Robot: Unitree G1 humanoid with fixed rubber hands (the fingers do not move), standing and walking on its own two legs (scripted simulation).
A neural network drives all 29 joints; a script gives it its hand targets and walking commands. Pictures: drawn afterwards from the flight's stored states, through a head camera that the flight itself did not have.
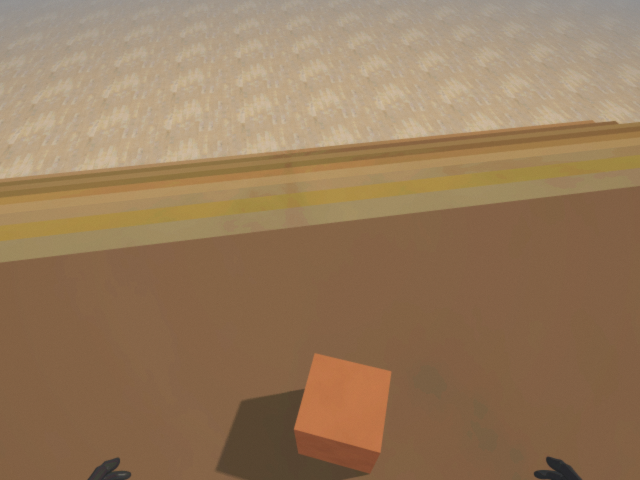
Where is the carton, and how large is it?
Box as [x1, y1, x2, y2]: [294, 353, 390, 473]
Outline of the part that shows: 315,353 294,427 298,453 369,473 380,452 390,371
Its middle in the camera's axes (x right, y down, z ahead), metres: +0.06 +0.48 +1.08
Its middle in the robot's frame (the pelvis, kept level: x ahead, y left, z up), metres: +0.39 -0.04 -0.66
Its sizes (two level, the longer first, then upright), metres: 0.210 0.200 0.250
